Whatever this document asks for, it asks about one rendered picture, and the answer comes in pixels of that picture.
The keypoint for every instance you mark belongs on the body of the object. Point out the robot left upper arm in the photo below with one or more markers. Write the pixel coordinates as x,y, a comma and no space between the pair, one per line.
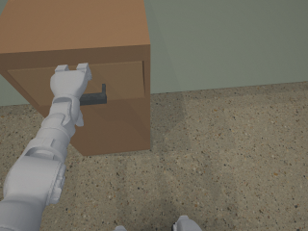
35,183

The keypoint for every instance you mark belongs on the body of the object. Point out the robot right shin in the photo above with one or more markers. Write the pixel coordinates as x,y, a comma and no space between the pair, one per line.
183,217

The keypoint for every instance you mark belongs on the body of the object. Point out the handle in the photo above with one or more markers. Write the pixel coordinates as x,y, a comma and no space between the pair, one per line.
94,98

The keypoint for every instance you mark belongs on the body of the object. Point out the cabinet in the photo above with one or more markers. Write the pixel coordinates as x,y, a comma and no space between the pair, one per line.
48,33

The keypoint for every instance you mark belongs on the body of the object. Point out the left robot forearm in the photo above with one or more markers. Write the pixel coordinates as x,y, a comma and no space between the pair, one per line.
54,135

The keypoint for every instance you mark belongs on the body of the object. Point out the drawer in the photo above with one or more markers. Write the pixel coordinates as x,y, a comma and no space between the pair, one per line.
123,80

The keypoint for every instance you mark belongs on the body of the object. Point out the robot right thigh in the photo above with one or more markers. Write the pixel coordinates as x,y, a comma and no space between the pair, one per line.
185,224

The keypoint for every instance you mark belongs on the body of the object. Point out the left robot hand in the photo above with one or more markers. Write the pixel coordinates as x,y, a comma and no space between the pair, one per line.
72,82

